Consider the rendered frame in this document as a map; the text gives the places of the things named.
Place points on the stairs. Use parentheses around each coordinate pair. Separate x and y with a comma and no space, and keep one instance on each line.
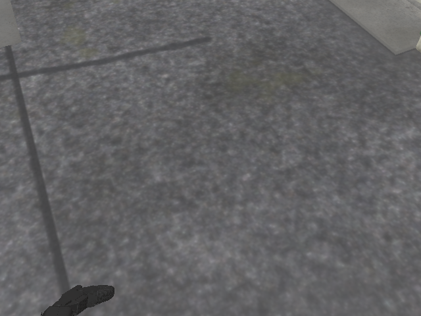
(412,5)

